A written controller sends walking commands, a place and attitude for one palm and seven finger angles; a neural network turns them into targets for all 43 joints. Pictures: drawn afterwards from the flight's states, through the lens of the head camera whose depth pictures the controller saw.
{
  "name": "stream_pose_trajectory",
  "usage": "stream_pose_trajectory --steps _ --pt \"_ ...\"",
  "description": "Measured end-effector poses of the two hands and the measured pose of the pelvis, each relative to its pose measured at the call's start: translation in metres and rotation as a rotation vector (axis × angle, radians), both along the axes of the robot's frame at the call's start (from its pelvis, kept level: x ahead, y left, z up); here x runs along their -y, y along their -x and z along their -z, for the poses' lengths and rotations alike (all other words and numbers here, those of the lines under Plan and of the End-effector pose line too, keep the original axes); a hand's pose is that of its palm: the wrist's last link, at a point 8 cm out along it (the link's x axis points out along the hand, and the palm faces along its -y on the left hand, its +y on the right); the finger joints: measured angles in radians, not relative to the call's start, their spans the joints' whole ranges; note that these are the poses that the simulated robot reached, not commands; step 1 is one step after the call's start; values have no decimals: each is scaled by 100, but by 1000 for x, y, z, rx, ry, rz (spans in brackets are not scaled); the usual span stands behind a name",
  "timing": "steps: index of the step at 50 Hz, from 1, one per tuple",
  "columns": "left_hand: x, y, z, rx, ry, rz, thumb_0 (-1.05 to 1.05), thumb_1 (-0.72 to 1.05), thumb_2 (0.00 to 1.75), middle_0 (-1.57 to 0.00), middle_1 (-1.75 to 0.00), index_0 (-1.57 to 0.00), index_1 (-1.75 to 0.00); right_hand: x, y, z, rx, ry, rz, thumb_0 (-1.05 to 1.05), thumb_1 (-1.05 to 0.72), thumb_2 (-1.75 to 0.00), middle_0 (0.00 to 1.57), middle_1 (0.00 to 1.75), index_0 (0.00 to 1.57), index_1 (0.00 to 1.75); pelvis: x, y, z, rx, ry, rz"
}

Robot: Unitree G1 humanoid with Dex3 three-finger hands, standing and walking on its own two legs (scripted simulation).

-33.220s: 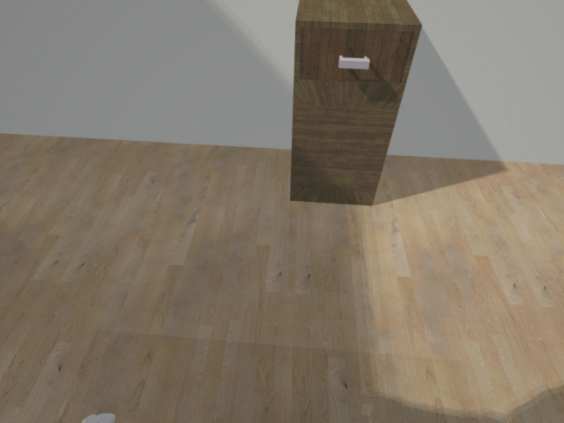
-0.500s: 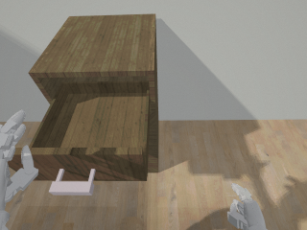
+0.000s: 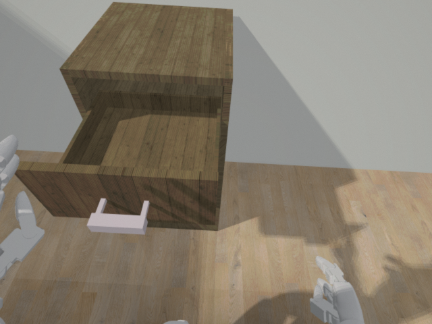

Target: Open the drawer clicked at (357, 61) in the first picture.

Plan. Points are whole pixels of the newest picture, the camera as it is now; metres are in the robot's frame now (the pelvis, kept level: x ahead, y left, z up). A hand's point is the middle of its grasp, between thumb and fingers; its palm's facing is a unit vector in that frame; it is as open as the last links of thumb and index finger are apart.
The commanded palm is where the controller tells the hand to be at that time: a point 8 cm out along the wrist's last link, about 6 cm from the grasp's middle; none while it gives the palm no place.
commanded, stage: step back with the hand held close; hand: left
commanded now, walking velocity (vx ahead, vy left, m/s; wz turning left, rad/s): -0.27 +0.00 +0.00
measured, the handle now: (121, 213) +0.31 +0.22 -0.01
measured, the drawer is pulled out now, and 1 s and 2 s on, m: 0.29 0.29 0.29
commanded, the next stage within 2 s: stop stepping back and stand still in 0.52 s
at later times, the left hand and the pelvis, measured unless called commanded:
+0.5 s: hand (59, 289) +0.13 +0.18 +0.17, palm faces +0.20 -0.86 -0.47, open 7.4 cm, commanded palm +0.06 +0.25 +0.19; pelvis -0.08 -0.02 +0.02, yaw -4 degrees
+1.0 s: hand out of the picture -0.01 +0.18 +0.17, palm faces +0.37 -0.82 -0.44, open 7.4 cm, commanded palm -0.07 +0.22 +0.19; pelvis -0.21 -0.06 +0.02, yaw -2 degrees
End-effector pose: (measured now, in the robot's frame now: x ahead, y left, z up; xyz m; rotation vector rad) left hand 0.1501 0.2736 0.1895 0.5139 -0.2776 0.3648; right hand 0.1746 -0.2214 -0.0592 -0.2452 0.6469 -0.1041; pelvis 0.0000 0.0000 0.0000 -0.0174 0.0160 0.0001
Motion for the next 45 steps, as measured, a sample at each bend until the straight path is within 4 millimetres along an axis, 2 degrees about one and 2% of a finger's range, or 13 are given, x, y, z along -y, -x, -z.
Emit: stream_pose_trajectory --steps 6,11,15,19,22,26,28,32,35,39,42,45 --pt "-7 9 1 21 -11 29 1 89 90 -22 -30 -22 -30 4 32 7 -42 27 41 1 -90 -90 20 30 21 30 -7 16 4 20 0 7" --pt "-8 15 -11 25 -44 19 1 89 90 -22 -30 -22 -30 3 57 4 -47 -5 73 1 -90 -90 20 30 20 30 -1 28 -5 0 18 22" --pt "6 21 -11 11 -35 52 1 89 90 -21 -30 -21 -30 8 72 7 -49 -35 66 1 -90 -90 20 30 20 30 9 43 -5 -25 12 63" --pt "33 27 -4 -34 -16 134 1 89 90 -21 -30 -21 -30 23 86 13 -56 -46 55 1 -90 -90 20 30 21 30 19 67 -4 -22 38 73" --pt "46 37 -4 -65 -8 190 1 89 90 -21 -30 -22 -30 35 101 8 -80 -42 93 1 -90 -90 20 30 21 30 22 78 -10 -25 10 67" --pt "42 55 -4 -108 -25 181 1 88 90 -22 -30 -22 -30 49 116 -6 -94 9 144 1 -90 -90 20 30 20 30 23 88 -16 -52 -29 60" --pt "34 65 1 -121 -38 165 1 88 90 -22 -30 -22 -30 53 119 -7 -75 41 150 1 -90 -90 20 30 20 30 20 95 -11 -58 -11 48" --pt "29 87 8 -127 -43 141 1 89 90 -22 -30 -22 -30 51 130 -7 -58 36 134 1 -90 -90 19 30 20 30 22 124 -9 -39 -34 47" --pt "36 111 3 -138 -36 132 1 89 90 -22 -30 -22 -30 43 144 -9 -29 4 91 1 -90 -90 19 30 20 30 28 143 -12 -24 -20 51" --pt "55 148 -17 -83 -75 131 1 89 90 -22 -30 -22 -30 37 167 -6 12 -60 55 1 -90 -90 20 30 20 30 40 165 -8 -1 -18 53" --pt "65 172 -24 -45 -109 107 1 89 90 -22 -30 -22 -30 41 186 5 6 -93 44 1 -90 -90 20 30 20 30 50 182 -3 26 -13 43" --pt "64 189 -25 -36 -69 63 1 88 90 -22 -30 -22 -30 52 211 12 -60 -92 60 1 -90 -90 20 30 21 30 54 194 -9 28 -32 35"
